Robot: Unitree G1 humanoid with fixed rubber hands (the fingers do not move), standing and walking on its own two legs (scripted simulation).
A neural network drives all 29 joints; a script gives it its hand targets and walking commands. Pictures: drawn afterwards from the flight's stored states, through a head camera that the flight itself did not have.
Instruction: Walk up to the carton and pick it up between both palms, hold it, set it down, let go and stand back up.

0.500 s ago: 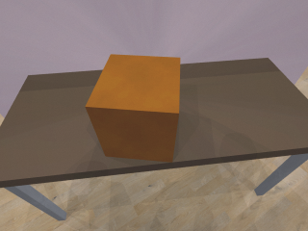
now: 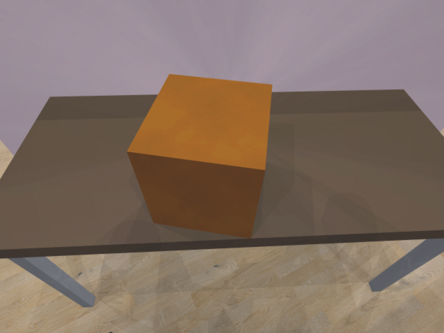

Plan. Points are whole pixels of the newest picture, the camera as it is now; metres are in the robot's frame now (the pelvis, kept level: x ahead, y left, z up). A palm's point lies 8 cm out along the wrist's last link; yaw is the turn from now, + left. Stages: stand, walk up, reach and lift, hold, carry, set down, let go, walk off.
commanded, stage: walk up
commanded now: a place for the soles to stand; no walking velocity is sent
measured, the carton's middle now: (210, 156) +0.49 +0.03 +0.01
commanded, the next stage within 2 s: reach and lift in 2.00 s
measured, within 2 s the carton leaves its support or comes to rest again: neither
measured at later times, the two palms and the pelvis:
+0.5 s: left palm out of the picture +0.12 +0.27 -0.11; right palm out of the picture +0.12 -0.23 -0.13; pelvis +0.06 +0.02 -0.01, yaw +2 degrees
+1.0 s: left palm out of the picture +0.12 +0.29 -0.11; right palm (336, 314) +0.17 -0.22 -0.12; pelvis +0.05 +0.02 -0.01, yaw +2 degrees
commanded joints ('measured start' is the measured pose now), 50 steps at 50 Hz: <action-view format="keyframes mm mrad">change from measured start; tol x16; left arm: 1 90 163 67 -87 31 -31 14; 50 71 113 52 -229 10 -18 27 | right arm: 1 52 -155 -53 -76 -17 -12 0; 50 -118 -193 -59 -112 9 5 7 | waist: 1 19 26 -42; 5 20 -77 141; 16 -31 170 -10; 25 23 -102 -64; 50 -4 77 -59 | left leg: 1 1 18 -69 -20 -45 46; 4 -210 23 4 75 -148 16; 13 226 194 -360 -132 375 228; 18 74 179 -242 -42 504 197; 21 -69 17 -13 132 30 9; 28 168 57 -88 50 517 93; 34 101 181 -239 -74 480 219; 41 4 19 -12 121 184 23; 50 101 188 -278 -143 343 210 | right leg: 1 8 -133 174 -200 -114 -65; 4 4 -319 352 -313 -316 -177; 11 -98 -60 -1 47 123 -17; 16 -227 1 14 177 -259 7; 20 153 -243 319 -197 338 -104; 24 145 -220 176 -51 656 -132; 35 2 -38 44 101 142 -7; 41 64 -262 235 -78 558 -170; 50 -22 -25 37 112 18 7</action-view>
